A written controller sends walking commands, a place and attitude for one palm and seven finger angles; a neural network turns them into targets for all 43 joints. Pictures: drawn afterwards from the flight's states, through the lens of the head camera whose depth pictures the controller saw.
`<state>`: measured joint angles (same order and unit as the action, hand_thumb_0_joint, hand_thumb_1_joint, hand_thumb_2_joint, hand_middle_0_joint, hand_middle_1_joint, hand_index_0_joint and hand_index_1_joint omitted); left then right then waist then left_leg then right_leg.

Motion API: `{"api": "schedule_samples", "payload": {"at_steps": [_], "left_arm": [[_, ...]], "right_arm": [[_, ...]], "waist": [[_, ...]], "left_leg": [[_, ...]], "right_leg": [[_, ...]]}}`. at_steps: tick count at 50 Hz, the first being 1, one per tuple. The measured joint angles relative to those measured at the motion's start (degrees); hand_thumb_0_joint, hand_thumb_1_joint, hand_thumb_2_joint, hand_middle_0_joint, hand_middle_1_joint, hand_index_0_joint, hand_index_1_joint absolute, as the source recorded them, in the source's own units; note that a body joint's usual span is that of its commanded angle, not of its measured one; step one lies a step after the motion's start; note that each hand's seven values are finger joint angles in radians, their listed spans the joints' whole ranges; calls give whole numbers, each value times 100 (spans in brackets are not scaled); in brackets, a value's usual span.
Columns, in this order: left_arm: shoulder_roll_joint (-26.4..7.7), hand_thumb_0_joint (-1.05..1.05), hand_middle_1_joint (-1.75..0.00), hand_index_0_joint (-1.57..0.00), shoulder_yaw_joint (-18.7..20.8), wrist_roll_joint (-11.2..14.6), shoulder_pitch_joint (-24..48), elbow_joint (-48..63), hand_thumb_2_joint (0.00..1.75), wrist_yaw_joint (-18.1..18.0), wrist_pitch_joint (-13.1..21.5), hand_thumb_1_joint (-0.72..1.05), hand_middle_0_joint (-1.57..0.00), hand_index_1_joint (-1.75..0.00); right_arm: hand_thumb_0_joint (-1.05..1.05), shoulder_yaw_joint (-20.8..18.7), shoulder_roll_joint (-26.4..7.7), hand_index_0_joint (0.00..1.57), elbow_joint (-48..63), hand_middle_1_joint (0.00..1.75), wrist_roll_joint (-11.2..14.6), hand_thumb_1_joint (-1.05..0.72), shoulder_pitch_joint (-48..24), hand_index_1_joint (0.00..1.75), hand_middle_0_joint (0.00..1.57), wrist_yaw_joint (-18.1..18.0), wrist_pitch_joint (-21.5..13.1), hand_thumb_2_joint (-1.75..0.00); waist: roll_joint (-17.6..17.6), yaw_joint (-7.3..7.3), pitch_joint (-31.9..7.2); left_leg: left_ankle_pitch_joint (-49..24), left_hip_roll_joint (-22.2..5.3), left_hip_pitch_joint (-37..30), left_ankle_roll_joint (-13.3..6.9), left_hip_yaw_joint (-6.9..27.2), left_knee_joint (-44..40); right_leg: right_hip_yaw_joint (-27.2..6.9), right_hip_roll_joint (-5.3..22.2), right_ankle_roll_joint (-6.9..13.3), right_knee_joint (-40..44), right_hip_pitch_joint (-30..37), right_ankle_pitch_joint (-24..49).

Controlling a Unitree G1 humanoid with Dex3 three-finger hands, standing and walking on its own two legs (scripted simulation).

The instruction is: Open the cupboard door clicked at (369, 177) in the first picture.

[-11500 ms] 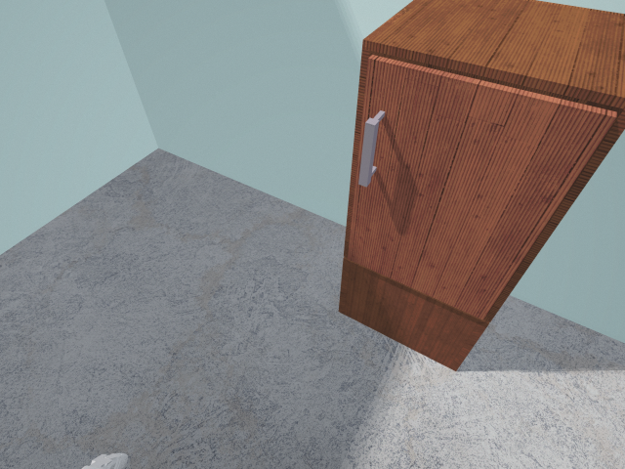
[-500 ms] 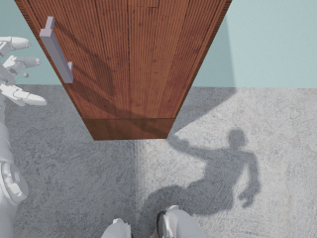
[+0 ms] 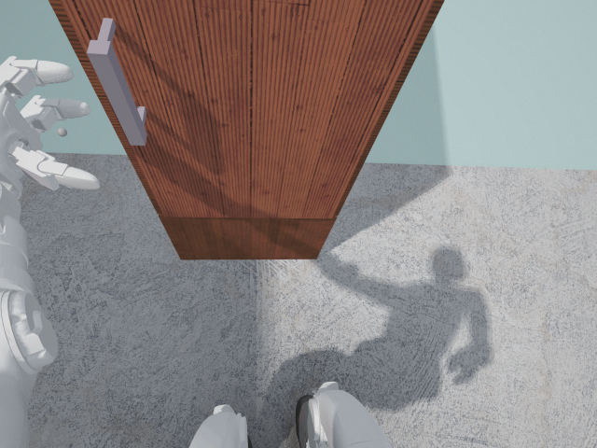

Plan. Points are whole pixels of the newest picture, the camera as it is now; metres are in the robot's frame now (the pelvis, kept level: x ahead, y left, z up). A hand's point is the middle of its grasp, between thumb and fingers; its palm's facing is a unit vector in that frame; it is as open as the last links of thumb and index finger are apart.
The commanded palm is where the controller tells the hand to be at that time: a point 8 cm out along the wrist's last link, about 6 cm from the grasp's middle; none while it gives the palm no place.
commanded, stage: slide the fingers in behind the handle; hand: left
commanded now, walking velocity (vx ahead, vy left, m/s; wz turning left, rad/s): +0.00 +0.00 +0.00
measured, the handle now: (124, 88) +0.56 +0.19 +0.07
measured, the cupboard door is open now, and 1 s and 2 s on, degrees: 0 0 0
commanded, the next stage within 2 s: close the thumb around the handle in 1.64 s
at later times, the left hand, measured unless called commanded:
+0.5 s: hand (92, 129) +0.50 +0.22 +0.07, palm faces -0.06 -1.00 +0.00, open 13.9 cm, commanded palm +0.48 +0.26 +0.07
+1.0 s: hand (126, 130) +0.50 +0.18 +0.06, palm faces -0.04 -1.00 -0.01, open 13.9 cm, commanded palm +0.48 +0.23 +0.07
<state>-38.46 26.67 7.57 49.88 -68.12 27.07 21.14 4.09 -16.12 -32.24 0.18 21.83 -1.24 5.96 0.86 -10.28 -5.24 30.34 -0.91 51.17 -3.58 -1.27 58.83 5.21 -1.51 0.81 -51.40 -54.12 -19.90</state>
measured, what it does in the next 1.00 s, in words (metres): stands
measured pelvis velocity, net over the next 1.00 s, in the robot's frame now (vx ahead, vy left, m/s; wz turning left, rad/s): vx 0.01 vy -0.01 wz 0.00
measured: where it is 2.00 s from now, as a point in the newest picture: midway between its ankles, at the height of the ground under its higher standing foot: outside the picture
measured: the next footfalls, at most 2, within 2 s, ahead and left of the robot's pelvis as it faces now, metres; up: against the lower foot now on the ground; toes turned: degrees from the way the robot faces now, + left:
none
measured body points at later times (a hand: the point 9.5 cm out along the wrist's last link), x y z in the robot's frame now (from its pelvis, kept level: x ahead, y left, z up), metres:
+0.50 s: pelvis +0.00 +0.00 +0.00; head +0.14 +0.03 +0.43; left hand +0.50 +0.28 +0.07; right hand +0.00 -0.26 -0.10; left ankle -0.03 +0.07 -0.67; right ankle +0.04 -0.12 -0.67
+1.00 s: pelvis +0.01 -0.01 +0.00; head +0.14 +0.01 +0.43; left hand +0.50 +0.24 +0.07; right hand +0.02 -0.27 -0.11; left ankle -0.03 +0.07 -0.67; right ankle +0.04 -0.12 -0.67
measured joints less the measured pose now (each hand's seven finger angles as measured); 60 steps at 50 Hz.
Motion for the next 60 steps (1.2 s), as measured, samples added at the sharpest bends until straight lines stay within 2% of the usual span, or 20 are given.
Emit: {"api": "schedule_samples", "payload": {"at_steps": [9, 16, 30, 41, 60], "left_arm": [[-17, -1, -120, -30, -36, 61, 38, -11, 30, 48, -19, -50, -29, -120], [120, -1, -120, -30, -62, 17, -10, 112, 30, -90, 4, -50, -29, -120], [557, -1, -120, -30, -327, -72, 18, 172, 30, -559, 49, -50, -30, -120], [868, -1, -120, -30, -463, -41, -108, 321, 30, -753, 117, -50, -29, -120], [1022, -1, -120, -30, -636, -83, -49, 259, 30, -996, 224, -50, -29, -120]], "right_arm": [[0, -6, -25, 20, -104, 30, -2, -90, 201, 30, 20, 7, 30, -90], [0, -47, -40, 20, -89, 30, -26, -90, 234, 30, 20, 28, 28, -90], [0, -60, 61, 20, -61, 30, -45, -90, 133, 30, 20, 107, 38, -90], [0, -92, 112, 20, -66, 30, -35, -90, 112, 30, 20, 159, 46, -90], [0, -161, 49, 20, -118, 30, -29, -90, 69, 30, 20, 151, -65, -90]], "waist": [[8, -39, 0], [-1, -82, -5], [42, -36, -58], [77, 41, -75], [41, 29, -50]], "left_leg": [[-18, -3, 43, -6, -1, 0], [-17, -1, 55, -13, -14, 0], [8, 24, -46, -12, -28, -56], [17, 21, -150, 20, -38, -128], [-7, 19, -150, 86, -8, -117]], "right_leg": [[-2, -4, -2, 18, -35, 29], [-17, -5, -12, 23, -49, 35], [-39, 14, -21, 18, 22, -21], [-55, 6, 7, 20, 89, -64], [-28, 6, 81, -62, 62, -90]]}}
